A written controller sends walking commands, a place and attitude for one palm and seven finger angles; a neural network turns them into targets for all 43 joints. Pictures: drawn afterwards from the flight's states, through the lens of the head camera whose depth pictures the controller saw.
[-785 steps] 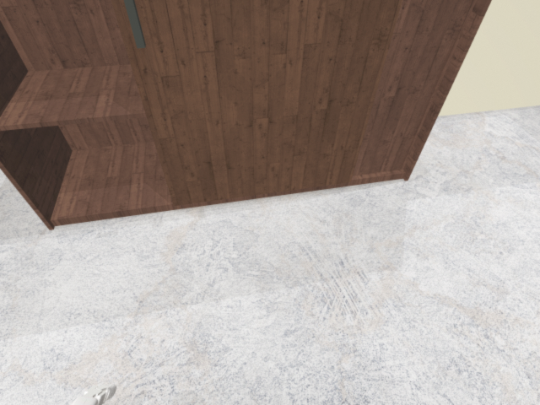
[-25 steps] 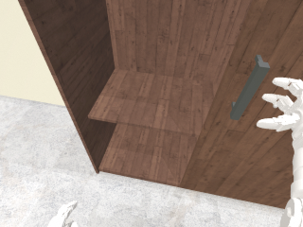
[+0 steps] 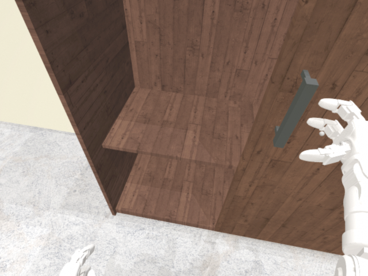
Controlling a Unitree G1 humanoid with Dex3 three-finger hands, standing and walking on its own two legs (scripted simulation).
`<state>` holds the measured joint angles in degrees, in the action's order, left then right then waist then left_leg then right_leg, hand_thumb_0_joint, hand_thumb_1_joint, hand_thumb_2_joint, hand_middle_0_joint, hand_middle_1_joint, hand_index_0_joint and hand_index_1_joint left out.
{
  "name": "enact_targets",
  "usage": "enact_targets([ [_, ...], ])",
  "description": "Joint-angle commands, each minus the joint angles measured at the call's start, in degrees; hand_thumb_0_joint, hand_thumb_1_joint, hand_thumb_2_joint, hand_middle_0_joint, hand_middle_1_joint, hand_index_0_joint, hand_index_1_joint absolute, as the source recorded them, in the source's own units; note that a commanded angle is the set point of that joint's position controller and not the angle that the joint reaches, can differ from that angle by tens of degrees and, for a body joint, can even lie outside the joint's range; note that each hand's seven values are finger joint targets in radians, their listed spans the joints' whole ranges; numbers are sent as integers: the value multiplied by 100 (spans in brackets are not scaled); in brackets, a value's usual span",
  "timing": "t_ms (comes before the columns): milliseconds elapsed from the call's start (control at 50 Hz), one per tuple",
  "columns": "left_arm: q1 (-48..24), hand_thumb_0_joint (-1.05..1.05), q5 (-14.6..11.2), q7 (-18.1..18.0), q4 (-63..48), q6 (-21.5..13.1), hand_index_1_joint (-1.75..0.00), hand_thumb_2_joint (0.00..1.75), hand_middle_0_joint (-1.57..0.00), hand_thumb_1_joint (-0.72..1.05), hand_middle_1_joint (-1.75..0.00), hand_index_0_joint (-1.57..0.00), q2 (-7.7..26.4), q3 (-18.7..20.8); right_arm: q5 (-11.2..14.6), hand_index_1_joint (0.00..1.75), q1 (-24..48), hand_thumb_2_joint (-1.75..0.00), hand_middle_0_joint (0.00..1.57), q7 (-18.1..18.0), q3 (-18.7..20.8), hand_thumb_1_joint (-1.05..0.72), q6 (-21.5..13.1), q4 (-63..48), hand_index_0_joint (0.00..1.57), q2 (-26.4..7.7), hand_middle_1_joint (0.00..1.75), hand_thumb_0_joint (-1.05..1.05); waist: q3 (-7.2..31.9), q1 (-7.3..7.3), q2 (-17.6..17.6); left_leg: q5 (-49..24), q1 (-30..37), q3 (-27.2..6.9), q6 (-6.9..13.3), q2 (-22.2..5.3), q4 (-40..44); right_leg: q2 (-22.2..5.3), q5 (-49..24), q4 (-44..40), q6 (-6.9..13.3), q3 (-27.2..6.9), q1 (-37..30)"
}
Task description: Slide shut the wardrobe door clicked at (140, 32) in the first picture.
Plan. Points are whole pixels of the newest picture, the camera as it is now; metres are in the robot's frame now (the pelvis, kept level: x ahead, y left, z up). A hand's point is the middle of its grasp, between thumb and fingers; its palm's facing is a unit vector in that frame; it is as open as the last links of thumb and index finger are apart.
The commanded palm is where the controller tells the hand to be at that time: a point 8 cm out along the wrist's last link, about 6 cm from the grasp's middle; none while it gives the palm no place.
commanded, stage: feel for the door with the fingertips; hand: right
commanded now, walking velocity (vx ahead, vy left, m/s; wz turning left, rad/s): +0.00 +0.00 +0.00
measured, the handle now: (290, 111) +0.47 -0.20 +0.15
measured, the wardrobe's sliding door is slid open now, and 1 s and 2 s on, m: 0.56 0.56 0.56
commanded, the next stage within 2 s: slide the fingers in behind the handle in 0.66 s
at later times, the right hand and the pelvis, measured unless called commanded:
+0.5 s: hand (308, 125) +0.40 -0.22 +0.16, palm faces +0.15 +0.99 -0.01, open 14.0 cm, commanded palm +0.38 -0.26 +0.15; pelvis -0.01 +0.01 +0.00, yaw +0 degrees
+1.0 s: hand (306, 122) +0.42 -0.22 +0.16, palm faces +0.13 +0.99 +0.00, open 13.8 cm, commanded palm +0.38 -0.27 +0.15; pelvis +0.00 +0.01 +0.00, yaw +1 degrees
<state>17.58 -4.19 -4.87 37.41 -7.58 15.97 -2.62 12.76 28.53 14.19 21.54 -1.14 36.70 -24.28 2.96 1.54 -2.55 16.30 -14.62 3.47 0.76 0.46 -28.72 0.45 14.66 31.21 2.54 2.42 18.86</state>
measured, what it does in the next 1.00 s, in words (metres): stands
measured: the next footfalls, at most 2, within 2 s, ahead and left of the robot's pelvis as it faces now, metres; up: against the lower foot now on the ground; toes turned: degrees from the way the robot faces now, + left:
none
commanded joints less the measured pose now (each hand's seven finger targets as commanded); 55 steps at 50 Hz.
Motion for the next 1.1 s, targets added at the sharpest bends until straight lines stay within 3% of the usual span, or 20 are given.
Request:
enact_targets([
  [0,-387,0,33,-75,-762,-345,-30,90,-20,90,-30,-20,748,292,63,120,2579,-30,30,-163,-4,50,-454,-1877,30,-1176,120,0,1545,41,-312,-1365,-265,-124,109,29,334,-162,-1418,-360,-69,-594,-1559],
  [80,-441,0,26,-83,-666,-314,-30,90,-20,90,-30,-20,763,258,44,120,2360,-30,30,-323,137,50,-323,-1471,30,-1256,120,0,1127,-8,162,-1199,-196,-121,102,15,413,-157,-1064,-457,-48,-560,-1177],
  [140,-560,0,9,-67,-744,-331,-30,90,-20,90,-30,-20,700,244,-39,120,2602,-30,30,-413,-152,50,-276,-1652,30,-971,120,0,1215,-7,-303,-1086,-275,-161,108,-15,389,-125,-948,-475,-69,-552,-1297],
  [180,-525,0,34,-70,-709,-319,-30,90,-20,90,-30,-20,709,244,-51,120,2652,-30,30,-506,-35,50,-300,-1666,30,-1092,120,0,1299,6,30,-1130,-162,-161,105,-4,425,-137,-984,-457,-43,-548,-1290],
  [280,-498,0,36,-82,-651,-293,-30,90,-20,90,-30,-20,714,209,-94,120,2812,-30,30,-537,50,50,-356,-1183,30,-1233,120,0,1123,27,167,-1101,-116,-222,84,-16,460,-113,-828,-463,-13,-470,-1059],
  [440,-284,0,6,-75,-607,-292,-30,90,-20,90,-30,-20,744,232,-128,120,3398,-30,30,-276,11,50,-547,-551,30,-1420,120,0,1268,146,-62,-1217,-169,-300,62,-31,430,-67,-780,-341,10,-396,-969],
  [500,-155,0,-5,-77,-549,-281,-30,90,-20,90,-30,-20,792,242,-103,120,3551,-30,30,-208,16,50,-616,-139,30,-1499,120,0,1200,222,116,-1088,-243,-330,43,-23,452,-69,-630,-307,34,-385,-831],
  [600,20,0,27,-40,-533,-264,-30,90,-20,90,-30,-20,825,295,-142,120,3646,-30,30,-177,113,50,-817,-88,30,-1645,120,0,1625,184,-106,-1372,-110,-351,47,-24,347,-57,-905,-213,33,-361,-949],
  [620,64,0,36,-38,-502,-242,-30,90,-20,90,-30,-20,848,307,-133,120,3549,-30,30,-199,345,50,-825,40,30,-1878,120,0,1580,149,65,-1436,-59,-345,42,-16,338,-64,-938,-206,40,-369,-869],
  [680,114,0,21,-37,-492,-189,-30,90,-20,90,-30,-20,870,320,-128,120,3541,-30,30,-168,251,50,-831,166,30,-1792,120,0,1440,220,274,-1490,-96,-325,18,-16,345,-84,-949,-202,60,-329,-741],
  [720,161,0,13,-39,-454,-171,-30,90,-20,90,-30,-20,889,331,-149,120,3713,-30,30,-155,332,50,-835,254,30,-1935,120,0,1359,229,57,-1411,-203,-340,17,-9,347,-65,-866,-204,55,-332,-720],
  [760,175,0,9,-42,-461,-166,-30,90,-20,90,-30,-20,877,323,-164,120,3846,-30,30,-115,168,50,-843,260,30,-1802,120,0,1352,282,-73,-1343,-300,-337,20,-10,351,-60,-835,-208,50,-335,-780],
  [800,194,0,33,-28,-495,-153,-30,90,-20,90,-30,-20,880,350,-156,120,3568,-30,30,-131,291,50,-847,157,30,-1835,120,0,1619,198,-71,-1527,-157,-329,35,-6,312,-65,-1042,-173,54,-331,-903],
  [820,181,0,27,-25,-521,-137,-30,90,-20,90,-30,-20,878,347,-152,120,3356,-30,30,-138,386,50,-837,132,30,-1924,120,0,1609,124,-112,-1529,-116,-316,47,0,299,-71,-1053,-197,37,-340,-879],
  [860,133,0,15,-12,-581,-142,-30,90,-20,90,-30,-20,871,337,-105,120,3292,-30,30,-117,233,50,-814,58,30,-1695,120,0,1513,171,98,-1444,-177,-287,36,17,321,-85,-970,-227,49,-347,-858],
  [880,134,0,20,-21,-567,-119,-30,90,-20,90,-30,-20,885,345,-80,120,3164,-30,30,-139,405,50,-820,78,30,-1868,120,0,1494,126,227,-1506,-64,-303,38,6,324,-96,-1012,-208,61,-332,-766],
  [940,42,0,13,-8,-661,-128,-30,90,-20,90,-30,-20,860,334,-112,120,3060,-30,30,-153,316,50,-804,-254,30,-1767,120,0,1477,80,-113,-1456,-156,-277,60,16,285,-94,-1034,-256,34,-354,-896],
  [1000,-30,0,18,-14,-715,-124,-30,90,-20,90,-30,-20,851,327,-74,120,2923,-30,30,-204,404,50,-783,-521,30,-1794,120,0,1492,74,9,-1477,-72,-285,53,17,310,-108,-1051,-279,46,-351,-915],
  [1040,-122,0,9,-21,-754,-150,-30,90,-20,90,-30,-20,812,320,-74,120,2975,-30,30,-221,251,50,-768,-786,30,-1595,120,0,1450,77,-219,-1347,-183,-250,71,23,299,-115,-1007,-313,19,-386,-1027],
  [1080,-165,0,6,-32,-753,-182,-30,90,-20,90,-30,-20,792,325,-48,120,3022,-30,30,-259,82,50,-755,-1018,30,-1370,120,0,1448,108,-132,-1312,-222,-225,85,27,321,-141,-1065,-304,23,-429,-1149],
])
